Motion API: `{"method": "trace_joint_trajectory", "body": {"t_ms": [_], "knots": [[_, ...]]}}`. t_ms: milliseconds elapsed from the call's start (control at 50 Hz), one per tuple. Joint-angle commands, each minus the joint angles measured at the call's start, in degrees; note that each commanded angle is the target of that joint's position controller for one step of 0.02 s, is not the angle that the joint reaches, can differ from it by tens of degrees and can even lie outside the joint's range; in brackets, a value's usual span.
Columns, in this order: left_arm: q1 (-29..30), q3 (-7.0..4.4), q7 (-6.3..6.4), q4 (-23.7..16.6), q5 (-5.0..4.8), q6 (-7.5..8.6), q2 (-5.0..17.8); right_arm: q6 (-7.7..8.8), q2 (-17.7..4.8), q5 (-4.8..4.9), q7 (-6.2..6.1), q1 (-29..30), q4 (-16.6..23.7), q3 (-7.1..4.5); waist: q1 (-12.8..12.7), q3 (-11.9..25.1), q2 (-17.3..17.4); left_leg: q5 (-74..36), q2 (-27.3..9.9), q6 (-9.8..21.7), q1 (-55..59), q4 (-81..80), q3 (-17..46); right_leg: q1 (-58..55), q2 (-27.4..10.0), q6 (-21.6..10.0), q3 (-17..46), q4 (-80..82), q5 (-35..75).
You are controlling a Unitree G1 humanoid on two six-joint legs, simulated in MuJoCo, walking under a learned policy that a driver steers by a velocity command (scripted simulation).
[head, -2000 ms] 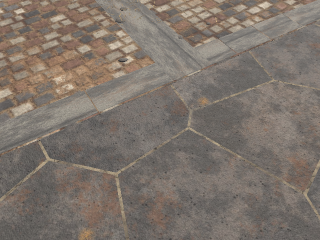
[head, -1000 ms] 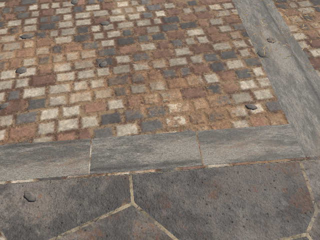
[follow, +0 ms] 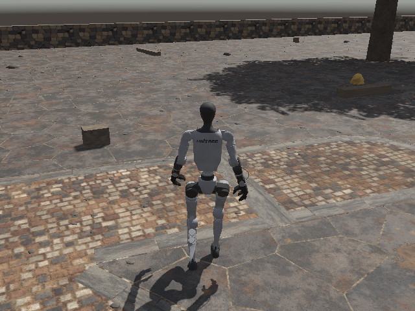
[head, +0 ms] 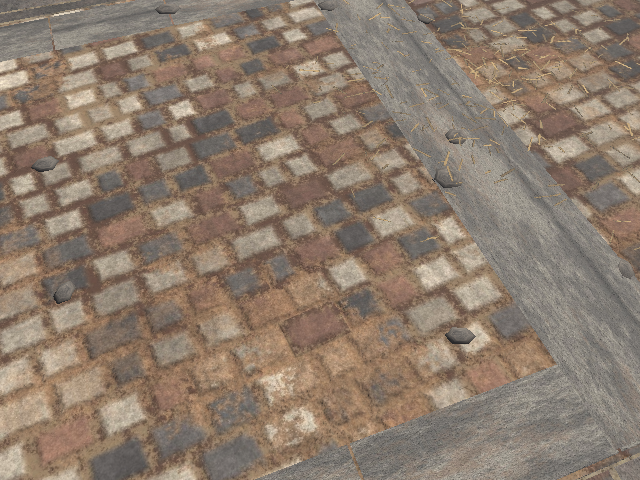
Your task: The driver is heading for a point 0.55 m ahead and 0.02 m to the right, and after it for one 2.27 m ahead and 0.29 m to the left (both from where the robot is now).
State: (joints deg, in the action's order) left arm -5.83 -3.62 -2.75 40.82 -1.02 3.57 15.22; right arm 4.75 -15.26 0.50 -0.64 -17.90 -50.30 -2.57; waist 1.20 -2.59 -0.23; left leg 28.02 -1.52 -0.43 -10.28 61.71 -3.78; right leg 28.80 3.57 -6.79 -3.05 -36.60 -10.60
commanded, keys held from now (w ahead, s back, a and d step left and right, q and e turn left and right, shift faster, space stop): w+e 0.18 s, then w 0.36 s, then q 0.46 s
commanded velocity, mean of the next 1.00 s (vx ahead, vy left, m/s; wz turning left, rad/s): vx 0.37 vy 0.00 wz -0.08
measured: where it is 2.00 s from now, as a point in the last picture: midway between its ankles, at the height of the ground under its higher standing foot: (321, 443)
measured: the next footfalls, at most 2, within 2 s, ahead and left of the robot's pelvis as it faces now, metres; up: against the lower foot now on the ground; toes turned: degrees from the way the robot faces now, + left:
left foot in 0.42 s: +0.43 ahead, +0.10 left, +0.00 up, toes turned -12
right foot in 0.86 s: +0.57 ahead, -0.14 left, +0.00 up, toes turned -1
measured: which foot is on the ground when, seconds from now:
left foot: up 0.00-0.40, down 0.42-0.88, up 0.90-1.00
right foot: down 0.00-0.44, up 0.46-0.84, down 0.86-1.00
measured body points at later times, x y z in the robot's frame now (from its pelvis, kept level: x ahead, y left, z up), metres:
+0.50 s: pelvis +0.29 +0.03 +0.01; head +0.32 +0.02 +0.46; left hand +0.39 +0.29 -0.11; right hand +0.44 -0.26 -0.07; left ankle +0.39 +0.11 -0.72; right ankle +0.11 -0.06 -0.65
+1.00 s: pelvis +0.45 -0.03 +0.02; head +0.49 -0.05 +0.47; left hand +0.66 +0.21 -0.06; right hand +0.53 -0.32 -0.10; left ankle +0.41 +0.10 -0.64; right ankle +0.53 -0.14 -0.72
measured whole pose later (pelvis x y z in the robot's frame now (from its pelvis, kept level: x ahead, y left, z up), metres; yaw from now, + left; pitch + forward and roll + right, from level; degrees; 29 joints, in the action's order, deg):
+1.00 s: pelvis +0.45 -0.03 +0.02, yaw +0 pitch +3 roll +0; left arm -4.6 -2.5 1.0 37.8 1.1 1.7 13.4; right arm -1.3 -18.4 1.0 -1.9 -15.1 -42.5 -4.3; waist 2.2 -1.5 2.1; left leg 30.1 2.0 -3.2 -28.0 63.5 3.5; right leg 23.0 -0.1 -1.3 -0.8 -27.4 -7.1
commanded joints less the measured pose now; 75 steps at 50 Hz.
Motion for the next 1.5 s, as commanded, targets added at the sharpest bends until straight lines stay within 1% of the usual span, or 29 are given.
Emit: {"method": "trace_joint_trajectory", "body": {"t_ms": [20, 60, 140, 220, 300, 400, 420, 440, 460, 480, 500, 520, 560, 660, 780, 840, 860, 900, 940, 1020, 1180, 1260, 1280, 1300, 1320, 1340, 1380, 1420, 1500], "knots": [[-14.0, -2.96, 1.11, -0.6, 0.08, 0.69, 9.0, 5.02, -7.6, 1.63, 1.0, 6.4, 9.6, -0.83, -6.3, 12.4, -1.2, -5.1, -1.7, 2.3, -36.9, 15.6, 10.1, -40.8, -18.7, -13.8, 35.2, 19.0, 3.4], [-7.3, -1.91, 1.15, -2.9, 0.59, 0.77, 6.0, 4.03, -8.2, -0.56, 0.32, 5.5, 9.2, -1.74, -1.4, 7.3, 1.2, -8.7, -4.7, 1.3, -28.8, 7.8, 9.6, -26.0, -14.8, -11.7, 26.7, 21.3, 13.4], [-7.9, -2.49, 2.13, -3.3, 0.29, 0.96, 8.2, 1.59, -5.6, -1.65, 0.02, 6.2, 11.0, -1.52, 0.3, 4.4, -0.3, -13.7, -4.6, -2.2, -25.3, -3.0, 7.2, -15.4, -11.6, -11.4, 20.3, 24.1, 20.6], [-11.4, -2.6, 3.22, -2.2, -0.22, 0.25, 8.8, 1.64, -3.2, -1.48, 0.36, 14.5, 13.1, -0.45, -3.2, 3.6, -3.3, -29.9, -1.6, -3.0, -21.9, -21.5, 5.6, -13.1, -7.3, -7.1, 15.0, 22.6, 16.6], [-15.9, -2.17, 3.13, -0.1, -0.29, 0.13, 8.4, 2.49, -4.1, -0.45, 1.56, 20.3, 14.8, -0.47, -6.4, 2.9, -4.9, -34.7, -0.3, -1.5, -20.3, -29.7, 5.8, -18.0, -10.1, -6.0, 18.4, 20.4, 10.5], [-15.0, -2.24, 3.34, 0.4, 0.06, -0.59, 9.0, 3.59, -7.3, -0.51, 2.03, 15.3, 14.6, -2.0, -2.4, 4.0, -6.9, -25.1, 1.7, 3.6, -14.0, -36.3, 4.2, -26.4, -12.7, -3.7, 22.4, 11.6, 22.5], [-14.0, -1.69, 3.23, -0.1, 0.33, -0.56, 7.6, 3.79, -9.2, -1.01, 1.73, 8.5, 13.1, -2.92, 0.9, 8.9, -6.0, -27.4, 0.1, 5.9, -3.3, -36.0, 5.4, -24.4, -9.6, -2.2, 20.0, 3.5, 28.0], [-14.4, -0.61, 3.21, -1.5, 1.36, -0.32, 5.3, 3.78, -12.7, -1.68, 1.4, -1.1, 12.1, -3.81, 4.3, 17.5, 0.2, -30.0, -9.4, 10.6, 13.4, -33.6, 15.6, -14.9, -5.6, 0.1, 16.3, -12.4, 17.6], [-22.7, 0.48, 3.02, -1.0, -0.28, 0.52, 1.8, 2.99, -15.7, -1.26, 1.86, -7.3, 9.2, -4.99, 2.4, 23.9, 17.7, -17.6, -20.6, 20.2, 32.0, -38.4, 40.3, 6.6, 2.8, 4.5, 10.8, -31.9, -15.0], [-20.6, -0.06, 2.97, -0.4, -0.95, 0.92, 6.2, 2.7, -10.6, 0.36, 2.09, -7.9, 9.0, -3.77, 4.0, 20.1, 13.3, -3.5, -21.2, 18.8, 30.8, -43.4, 47.3, 15.1, 0.2, 4.4, 14.2, -38.3, -21.7], [-13.4, -0.8, 2.85, -1.9, -1.14, 1.04, 8.9, 2.34, -7.8, 0.38, 1.83, -4.0, 9.6, -2.88, 4.7, 11.3, 7.5, -2.3, -19.0, 16.1, 23.3, -44.8, 39.7, 18.0, -2.5, 4.3, 13.2, -39.6, -16.5], [-9.4, -0.57, 2.85, -3.0, -0.36, 1.09, 8.2, 1.85, -7.0, -0.31, 1.74, -0.3, 10.4, -2.3, 3.2, 6.7, 2.8, -8.0, -16.5, 14.7, 15.3, -46.0, 33.0, 16.4, -5.2, 4.4, 10.4, -37.3, -12.0], [-8.0, -0.81, 2.79, -3.7, 1.0, 1.19, 6.6, 1.82, -5.5, -1.21, 2.0, 3.2, 10.6, -1.49, 0.0, 2.5, 3.4, -23.4, -12.4, 14.1, 5.0, -48.3, 25.9, 11.3, -8.0, 5.1, 9.0, -30.7, -8.0], [-7.9, 0.57, 3.37, -3.8, 1.95, 0.9, 1.8, 1.08, -8.8, -0.42, 1.26, 4.0, 8.9, -2.27, -2.3, 5.9, 5.2, -59.7, -8.1, 14.2, -1.1, -46.1, 13.2, 1.3, -5.8, 9.0, 4.8, -12.5, -3.8], [1.4, -0.08, 3.35, -5.8, 1.14, -0.06, 3.9, -2.08, -10.4, 1.18, -0.3, -0.2, 7.4, -3.24, 0.5, 6.9, 7.0, -46.9, -7.2, 11.0, -0.5, -41.3, 16.1, -3.7, -1.9, 9.1, 6.4, 2.2, 6.9], [-1.5, -1.2, 3.09, -5.3, 1.43, 0.7, 5.7, -3.07, -9.9, 1.39, -1.09, 2.6, 8.9, -3.32, -2.4, 7.3, 7.2, -36.0, -5.9, 8.4, -1.2, -35.7, 20.4, -11.1, -2.1, 7.0, 6.9, 11.8, 11.2], [-3.4, -1.74, 3.38, -5.0, 2.12, 1.07, 7.3, -3.1, -7.9, 1.08, -1.13, 2.3, 9.6, -2.87, -2.9, 8.9, 5.4, -30.5, -2.9, 6.1, -3.9, -30.9, 19.7, -17.4, -5.6, 5.1, 8.4, 14.7, 18.0], [-8.2, -2.57, 4.24, -5.4, 3.53, -0.15, 11.6, -2.68, -2.4, -0.22, -0.87, -7.1, 11.1, -1.01, -0.2, 20.0, -16.7, 14.9, 6.9, 0.5, -23.3, -5.1, 10.8, -38.8, -30.1, -9.0, 30.4, 10.6, 47.2], [-5.7, -1.47, 4.09, -5.9, 1.8, -1.18, 6.3, -4.35, -10.2, 0.6, -1.08, -4.4, 9.9, -3.24, -1.5, 15.2, -8.5, 8.0, 1.9, -2.4, -28.0, 7.1, 10.0, -31.4, -25.8, -8.5, 27.4, 14.6, 24.6], [2.1, -1.2, 4.22, -5.7, 2.67, -2.05, 6.3, -8.02, -7.7, 0.41, -1.91, -2.1, 11.1, -3.59, 0.9, 7.0, -8.2, -3.3, -0.2, -4.8, -22.0, 7.7, 6.7, -13.6, -18.2, -6.0, 13.0, 21.0, 10.9], [1.1, -2.65, 4.8, -3.4, 1.67, -2.95, 9.7, -7.76, -5.8, 0.17, 0.22, 4.7, 15.9, -2.58, -1.4, 9.2, -8.3, -7.7, -2.1, -2.7, -13.9, -12.5, 2.9, -16.8, -21.3, -7.1, 5.7, 20.4, 12.7], [1.3, -3.09, 4.47, -2.1, -0.12, -3.51, 10.7, -8.01, -6.6, 0.06, 1.28, 1.9, 15.8, -3.31, 0.8, 8.9, -7.9, -13.8, 0.2, 1.4, -5.5, -28.2, -0.3, -16.7, -21.2, -2.8, 3.0, 14.8, 9.0], [-0.7, -2.82, 4.44, -0.9, -0.31, -3.74, 9.2, -7.97, -7.7, -0.21, 1.1, 0.0, 15.1, -3.9, 1.1, 8.6, -5.8, -17.2, 1.4, 3.2, -0.8, -33.1, 0.5, -13.8, -19.2, 0.6, 0.6, 10.4, 4.7], [-3.0, -2.21, 4.11, -0.4, 0.68, -3.98, 6.3, -7.83, -12.1, -0.36, 0.38, -1.2, 15.4, -5.17, 0.1, 6.8, 5.7, -28.5, -6.2, 7.0, 4.8, -40.2, 12.9, -4.7, -13.8, 6.3, -5.3, -2.2, -5.5], [-1.1, -1.54, 4.13, -3.8, 2.76, -3.81, 4.8, -7.71, -18.4, -0.92, -0.29, 0.5, 17.8, -6.11, -1.0, 4.2, 20.8, -40.7, -19.9, 17.3, 7.1, -42.5, 32.8, 12.1, -4.6, 11.4, -6.2, -16.6, -26.5], [4.6, -2.39, 4.61, -4.7, 2.44, -3.47, 7.3, -6.31, -16.5, -2.81, 0.11, -1.1, 18.0, -5.65, 3.6, 7.3, 14.4, -37.2, -20.6, 21.1, 3.2, -44.1, 33.8, 12.2, -4.1, 10.6, 3.9, -26.7, -27.5], [2.1, -3.13, 5.17, -3.0, 1.13, -3.93, 8.0, -4.72, -13.4, -1.61, 0.05, 5.4, 18.4, -4.77, -0.6, 5.8, 8.5, -30.5, -14.0, 14.6, 1.5, -43.3, 24.9, 12.4, -5.6, 9.1, 6.7, -29.1, -16.8], [-0.4, -3.46, 5.58, -1.4, 1.94, -4.27, 8.3, -4.83, -10.2, -0.29, -0.57, 9.0, 19.2, -3.41, -2.3, 7.2, 8.3, -34.8, -11.4, 12.4, 0.2, -42.3, 20.9, 9.4, -5.2, 9.9, 6.3, -30.4, -11.2], [-0.5, -2.46, 4.97, -1.0, 1.03, -4.05, 6.1, -4.84, -8.4, -0.8, -1.13, 7.5, 18.6, -2.53, -1.5, 8.9, 7.4, -37.5, -9.8, 12.5, 3.3, -41.4, 18.5, 6.3, -4.9, 11.1, 5.9, -23.3, -7.0]]}}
